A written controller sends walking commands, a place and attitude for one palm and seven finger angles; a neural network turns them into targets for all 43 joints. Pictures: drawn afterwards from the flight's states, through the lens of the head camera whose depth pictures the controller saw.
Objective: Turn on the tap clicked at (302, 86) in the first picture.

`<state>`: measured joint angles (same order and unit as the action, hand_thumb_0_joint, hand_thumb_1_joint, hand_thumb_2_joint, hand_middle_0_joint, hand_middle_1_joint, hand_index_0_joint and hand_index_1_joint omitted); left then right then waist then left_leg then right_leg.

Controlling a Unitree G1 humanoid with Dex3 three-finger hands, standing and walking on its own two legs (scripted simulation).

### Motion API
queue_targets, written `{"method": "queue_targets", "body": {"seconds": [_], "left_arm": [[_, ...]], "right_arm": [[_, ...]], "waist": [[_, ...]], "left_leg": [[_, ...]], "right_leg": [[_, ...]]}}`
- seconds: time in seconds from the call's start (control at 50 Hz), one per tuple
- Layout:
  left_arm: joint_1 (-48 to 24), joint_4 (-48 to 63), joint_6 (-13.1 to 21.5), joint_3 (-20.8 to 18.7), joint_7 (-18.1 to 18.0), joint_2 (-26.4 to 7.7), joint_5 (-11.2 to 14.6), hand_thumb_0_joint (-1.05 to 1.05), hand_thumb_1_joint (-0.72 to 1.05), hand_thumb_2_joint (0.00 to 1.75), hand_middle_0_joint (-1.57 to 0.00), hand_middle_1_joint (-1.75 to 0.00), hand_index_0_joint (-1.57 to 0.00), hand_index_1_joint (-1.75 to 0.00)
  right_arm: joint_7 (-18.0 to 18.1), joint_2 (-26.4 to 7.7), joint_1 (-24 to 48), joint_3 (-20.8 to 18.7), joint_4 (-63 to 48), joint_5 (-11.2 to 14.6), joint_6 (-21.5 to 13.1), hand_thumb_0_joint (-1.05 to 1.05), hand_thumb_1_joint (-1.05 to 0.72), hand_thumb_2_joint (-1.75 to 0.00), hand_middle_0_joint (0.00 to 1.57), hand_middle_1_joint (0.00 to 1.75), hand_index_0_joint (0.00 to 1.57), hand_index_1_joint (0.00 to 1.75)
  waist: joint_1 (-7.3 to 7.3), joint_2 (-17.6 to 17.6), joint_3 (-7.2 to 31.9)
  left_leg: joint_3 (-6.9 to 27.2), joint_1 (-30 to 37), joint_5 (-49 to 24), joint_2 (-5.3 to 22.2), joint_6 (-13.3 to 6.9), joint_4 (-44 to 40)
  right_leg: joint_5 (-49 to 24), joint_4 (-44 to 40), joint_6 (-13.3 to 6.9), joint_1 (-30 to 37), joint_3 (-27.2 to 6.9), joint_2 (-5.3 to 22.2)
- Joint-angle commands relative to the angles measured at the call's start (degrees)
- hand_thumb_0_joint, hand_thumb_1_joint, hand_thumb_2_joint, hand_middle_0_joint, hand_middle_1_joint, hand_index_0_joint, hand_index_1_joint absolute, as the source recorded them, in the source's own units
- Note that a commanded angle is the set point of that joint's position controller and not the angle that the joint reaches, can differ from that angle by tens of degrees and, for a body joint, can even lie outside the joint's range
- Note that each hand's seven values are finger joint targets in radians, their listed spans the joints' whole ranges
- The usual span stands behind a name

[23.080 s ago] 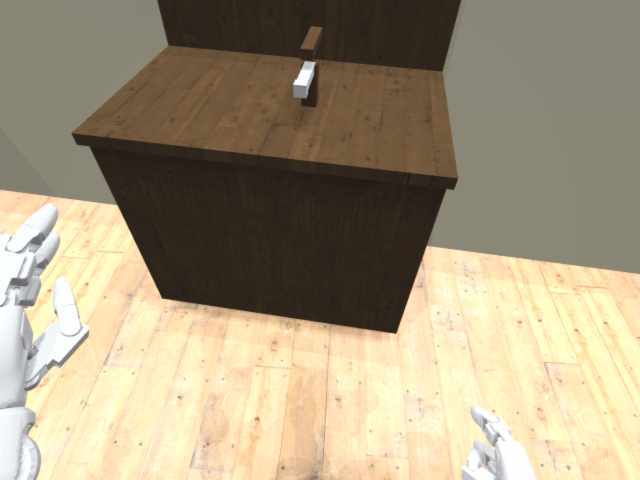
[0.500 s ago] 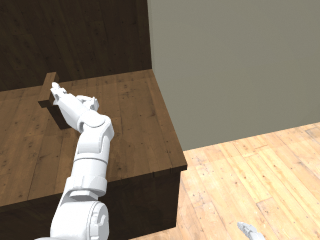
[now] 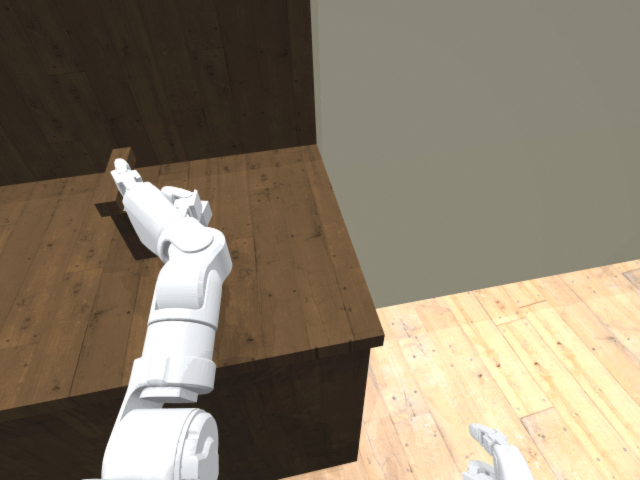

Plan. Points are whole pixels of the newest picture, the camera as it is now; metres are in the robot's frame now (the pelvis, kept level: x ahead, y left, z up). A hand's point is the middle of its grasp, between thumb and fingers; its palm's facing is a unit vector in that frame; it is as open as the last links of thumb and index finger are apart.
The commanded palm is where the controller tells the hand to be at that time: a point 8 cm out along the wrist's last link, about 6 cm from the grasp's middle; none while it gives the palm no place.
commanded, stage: lift the hand up off the lever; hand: left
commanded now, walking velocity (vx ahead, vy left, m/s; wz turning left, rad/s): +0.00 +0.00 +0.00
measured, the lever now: (200, 213) +0.46 +0.23 +0.09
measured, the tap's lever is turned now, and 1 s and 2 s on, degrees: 73 73 73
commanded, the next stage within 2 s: draw the hand back beside the body in 0.14 s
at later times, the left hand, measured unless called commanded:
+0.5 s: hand (211, 225) +0.36 +0.16 +0.17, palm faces +0.35 -0.93 -0.07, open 7.7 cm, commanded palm +0.30 +0.22 +0.17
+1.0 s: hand (140, 292) +0.26 +0.21 +0.16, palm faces +0.27 -0.92 -0.28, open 7.6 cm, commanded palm +0.22 +0.26 +0.17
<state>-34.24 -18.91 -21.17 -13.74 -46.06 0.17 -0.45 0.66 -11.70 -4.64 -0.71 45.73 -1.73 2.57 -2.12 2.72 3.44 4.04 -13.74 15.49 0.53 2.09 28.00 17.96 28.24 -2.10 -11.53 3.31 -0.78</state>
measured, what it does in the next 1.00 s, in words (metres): stands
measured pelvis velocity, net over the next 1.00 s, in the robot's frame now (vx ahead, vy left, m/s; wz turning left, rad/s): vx -0.02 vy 0.01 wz -0.05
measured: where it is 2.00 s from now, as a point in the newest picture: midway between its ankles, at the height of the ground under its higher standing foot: outside the picture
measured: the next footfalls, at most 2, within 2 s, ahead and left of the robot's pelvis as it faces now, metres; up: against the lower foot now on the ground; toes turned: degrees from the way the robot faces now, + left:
none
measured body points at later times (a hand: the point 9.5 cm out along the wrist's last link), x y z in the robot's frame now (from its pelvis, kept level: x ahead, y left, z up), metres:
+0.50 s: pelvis +0.00 +0.00 +0.00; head -0.03 -0.02 +0.45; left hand +0.33 +0.21 +0.17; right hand +0.16 -0.24 -0.10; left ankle -0.01 +0.15 -0.74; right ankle -0.03 -0.09 -0.74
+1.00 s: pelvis -0.02 +0.01 +0.01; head -0.04 -0.01 +0.46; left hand +0.24 +0.26 +0.18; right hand +0.16 -0.21 -0.09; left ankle -0.01 +0.15 -0.74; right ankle -0.03 -0.09 -0.74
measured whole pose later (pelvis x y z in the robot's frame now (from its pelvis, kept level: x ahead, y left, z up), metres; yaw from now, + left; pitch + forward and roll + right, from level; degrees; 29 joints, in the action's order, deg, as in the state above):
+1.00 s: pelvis -0.02 +0.01 +0.01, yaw -3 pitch -5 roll +0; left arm 8.0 8.9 5.5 -10.0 -6.4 -17.6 3.9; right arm 2.8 -11.6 -8.6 0.7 37.1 0.1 -1.0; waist -1.5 3.8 -2.3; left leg 1.0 -4.9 12.1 1.4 1.1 21.8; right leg 12.7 20.8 -1.3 -3.2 0.3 -1.5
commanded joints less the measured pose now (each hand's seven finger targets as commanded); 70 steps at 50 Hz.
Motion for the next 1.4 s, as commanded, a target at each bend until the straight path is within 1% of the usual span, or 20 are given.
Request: {"method": "queue_targets", "body": {"seconds": [0.0, 0.08, 0.22, 0.24, 0.26, 0.34, 0.4, 0.42, 0.44, 0.46, 0.48, 0.5, 0.6, 0.64, 0.76, 0.9, 1.12, 1.16, 1.28, 1.38], "left_arm": [[-23.3, 12.4, 3.1, -1.5, -0.3, -10.8, -2.1, 0.00, 0.90, 0.90, -0.15, -0.15, -0.15, -0.15], [-22.7, 14.3, 2.6, 3.0, 0.0, -5.9, -2.2, 0.00, 0.90, 0.90, -0.15, -0.15, -0.15, -0.15], [-27.3, 14.2, 2.6, 5.6, -0.2, -3.7, -2.2, 0.00, 0.90, 0.90, -0.15, -0.15, -0.15, -0.15], [-22.7, 18.8, 3.6, 15.2, 9.2, -3.2, -5.4, 0.00, 0.90, 0.90, -0.15, -0.15, -0.15, -0.15], [-20.5, 19.8, 4.2, 8.7, 13.1, -9.3, -4.2, 0.00, 0.90, 0.90, -0.15, -0.16, -0.15, -0.16], [-7.0, 23.4, 5.1, 2.0, 27.4, -17.8, 1.9, 0.00, 0.90, 0.90, -0.16, -0.17, -0.16, -0.17], [2.2, 26.9, 2.4, -5.2, 27.0, -20.6, 6.0, 0.00, 0.90, 0.90, -0.16, -0.18, -0.16, -0.18], [2.8, 30.2, 1.9, -3.3, 26.1, -18.3, 6.4, 0.00, 0.90, 0.90, -0.16, -0.18, -0.16, -0.18], [11.4, 26.4, 7.9, -3.1, 31.0, -27.9, 5.2, 0.00, 0.90, 0.90, -0.16, -0.18, -0.16, -0.18], [13.8, 26.6, 11.5, -5.2, 33.0, -29.1, 5.7, 0.00, 0.90, 0.90, -0.16, -0.19, -0.16, -0.19], [12.8, 31.3, 14.8, -3.6, 34.5, -28.9, 5.6, 0.00, 0.90, 0.90, -0.16, -0.19, -0.16, -0.19], [11.0, 36.2, 17.7, -3.8, 35.3, -30.5, 5.3, 0.00, 0.90, 0.90, -0.16, -0.19, -0.16, -0.19], [8.5, 39.3, 25.2, 5.1, 36.6, -24.6, 4.2, 0.00, 0.90, 0.90, -0.17, -0.21, -0.17, -0.21], [11.7, 35.7, 26.6, 4.4, 36.6, -25.0, 4.2, 0.00, 0.90, 0.90, -0.17, -0.21, -0.17, -0.21], [20.7, 35.4, 29.8, 0.9, 37.1, -27.0, 3.6, 0.00, 0.90, 0.90, -0.18, -0.23, -0.18, -0.23], [30.9, 39.7, 30.8, -4.9, 38.3, -29.8, 4.3, 0.00, 0.90, 0.90, -0.18, -0.25, -0.18, -0.25], [38.4, 46.8, 31.2, -2.2, 38.3, -26.3, 3.9, 0.00, 0.90, 0.90, -0.19, -0.29, -0.19, -0.29], [40.7, 47.6, 31.1, -3.4, 38.1, -27.2, 4.1, 0.00, 0.90, 0.90, -0.20, -0.29, -0.20, -0.29], [47.3, 52.3, 31.3, -5.3, 38.0, -27.7, 3.9, 0.00, 0.90, 0.90, -0.20, -0.30, -0.20, -0.30], [53.7, 53.9, 30.9, -6.9, 38.1, -27.9, 4.2, 0.00, 0.90, 0.90, -0.20, -0.30, -0.20, -0.30]], "right_arm": [[0.5, -6.0, 8.2, -1.9, -8.3, 0.3, -1.9, 0.00, -0.90, -0.90, 0.20, 0.30, 0.20, 0.30], [-0.1, -5.5, 8.9, -1.7, -8.8, 0.4, -2.0, 0.00, -0.90, -0.90, 0.20, 0.30, 0.20, 0.30], [0.0, -5.5, 9.9, -1.6, -7.6, 0.5, -3.0, 0.00, -0.90, -0.90, 0.20, 0.30, 0.20, 0.30], [1.0, -7.2, 6.0, -1.9, -7.9, 0.1, -1.1, 0.00, -0.90, -0.90, 0.20, 0.30, 0.20, 0.30], [2.1, -7.0, 5.5, -2.3, -9.7, 0.8, -0.5, 0.00, -0.90, -0.90, 0.20, 0.30, 0.20, 0.30], [4.7, -6.2, 6.3, -0.6, -13.7, 2.8, 2.2, 0.00, -0.90, -0.90, 0.20, 0.30, 0.20, 0.30], [4.9, -5.5, 9.4, 0.3, -15.9, 3.9, 2.2, 0.00, -0.90, -0.90, 0.20, 0.30, 0.20, 0.30], [4.6, -5.1, 10.1, 0.7, -16.9, 4.2, 1.9, 0.00, -0.90, -0.90, 0.20, 0.30, 0.20, 0.30], [3.6, -6.3, 5.0, -0.1, -15.6, 2.3, 1.1, 0.00, -0.90, -0.90, 0.20, 0.30, 0.20, 0.30], [3.1, -6.3, 4.7, -0.4, -16.7, 2.6, 0.5, 0.00, -0.90, -0.90, 0.20, 0.30, 0.20, 0.30], [2.8, -5.9, 5.1, -0.4, -17.7, 2.6, -0.3, 0.00, -0.90, -0.90, 0.20, 0.30, 0.20, 0.30], [2.6, -6.0, 4.8, -0.7, -17.8, 2.7, -1.2, 0.00, -0.90, -0.90, 0.20, 0.30, 0.20, 0.30], [2.7, -6.7, 3.9, -1.1, -17.3, 2.6, -6.1, 0.00, -0.90, -0.90, 0.20, 0.30, 0.20, 0.30], [3.0, -7.3, 3.5, -1.4, -16.6, 2.5, -6.9, 0.00, -0.90, -0.90, 0.20, 0.30, 0.20, 0.30], [3.0, -7.3, 3.6, -1.4, -16.0, 2.2, -6.9, 0.00, -0.90, -0.90, 0.20, 0.30, 0.20, 0.30], [2.7, -6.4, 4.1, -1.3, -17.3, 2.0, -5.9, 0.00, -0.90, -0.90, 0.20, 0.30, 0.20, 0.30], [2.7, -6.6, 3.4, -1.2, -17.7, 1.7, -7.8, 0.00, -0.90, -0.90, 0.20, 0.30, 0.20, 0.30], [2.7, -6.8, 3.5, -1.3, -17.8, 1.6, -7.9, 0.00, -0.90, -0.90, 0.20, 0.30, 0.20, 0.30], [2.3, -6.5, 2.9, -1.5, -17.9, 1.5, -8.3, 0.00, -0.90, -0.90, 0.20, 0.30, 0.20, 0.30], [2.2, -6.6, 2.2, -1.7, -18.2, 1.6, -8.5, 0.00, -0.90, -0.90, 0.20, 0.30, 0.20, 0.30]], "waist": [[-0.81, -5.1, 16.8], [-0.16, -5.0, 15.9], [0.48, -3.7, 14.5], [3.82, -7.9, 15.0], [2.03, -6.9, 16.6], [-0.83, -6.1, 15.6], [-3.81, -4.6, 11.8], [-3.52, -5.3, 10.6], [0.22, -8.2, 5.6], [-1.06, -7.4, 7.1], [-0.80, -4.4, 7.5], [-0.57, 3.3, 7.8], [2.07, 0.7, 4.0], [1.85, -3.7, 2.3], [0.23, -3.0, 3.8], [-0.90, -0.6, 1.8], [-0.25, 0.3, 1.2], [-0.63, -1.8, 1.6], [-1.10, 2.0, 1.5], [-1.31, 0.5, 1.2]], "left_leg": [[-4.7, 5.8, -22.3, -1.0, -1.7, -1.2], [-4.8, 6.3, -23.3, -0.8, -1.6, -0.8], [-4.1, 7.3, -20.4, -0.6, -1.3, -1.5], [-4.6, 9.7, -21.8, -0.7, -2.8, -1.0], [-5.0, 9.7, -22.8, -1.0, -3.5, -1.1], [-5.3, 9.3, -21.9, -1.1, -3.8, -3.4], [-5.5, 7.4, -20.1, -1.0, -3.3, -5.2], [-5.6, 7.1, -20.0, -0.9, -3.3, -5.5], [-4.8, 6.9, -17.0, 0.0, -3.8, -5.0], [-5.3, 5.8, -16.4, -0.3, -4.0, -5.4], [-5.5, 6.9, -16.2, -0.5, -4.1, -5.7], [-5.9, 9.0, -16.1, -0.8, -3.9, -5.6], [-5.3, 14.1, -12.4, -0.9, -4.1, -6.6], [-5.0, 13.6, -9.7, -0.8, -4.5, -6.9], [-4.6, 12.6, -10.2, -1.0, -4.4, -8.3], [-4.5, 10.5, -11.9, -0.3, -3.7, -8.8], [-3.4, 12.1, -12.7, 0.1, -3.5, -8.4], [-3.3, 11.6, -12.8, 0.1, -3.6, -8.2], [-3.0, 10.8, -15.4, 0.3, -3.0, -7.3], [-2.8, 9.7, -17.3, 0.5, -2.9, -6.4]], "right_leg": [[-24.9, -3.2, 0.7, 8.1, 1.0, 1.4], [-25.5, -3.0, 0.6, 7.5, 1.4, 1.5], [-19.0, -4.2, 0.3, 4.5, 1.3, 1.2], [-24.4, -1.8, 0.2, 5.0, -0.2, 0.8], [-28.2, -2.0, 0.2, 7.2, -0.7, 0.8], [-31.6, -3.3, 0.6, 12.4, -2.0, 0.7], [-27.6, -5.2, 0.6, 13.3, -1.7, 0.4], [-26.5, -5.5, 0.9, 12.6, -1.6, 0.5], [-29.0, -5.7, 2.3, 9.6, -2.5, 1.6], [-29.0, -5.6, 2.2, 11.0, -2.8, 1.7], [-28.0, -6.1, 2.0, 11.2, -3.2, 1.7], [-25.8, -7.0, 1.4, 10.3, -3.6, 1.6], [-17.0, -10.2, 1.2, 4.4, -2.8, 0.2], [-13.8, -11.1, 1.4, 3.5, -2.7, 0.1], [-13.6, -11.2, 1.0, 7.1, -2.5, 0.6], [-15.0, -11.7, 0.7, 8.6, -2.2, 0.5], [-14.0, -10.8, 0.5, 6.6, -1.5, 0.5], [-14.4, -10.7, 0.6, 7.2, -1.4, 0.5], [-16.1, -9.5, 0.2, 7.8, -1.2, 0.7], [-17.7, -8.7, 0.3, 7.7, -0.9, 0.8]]}}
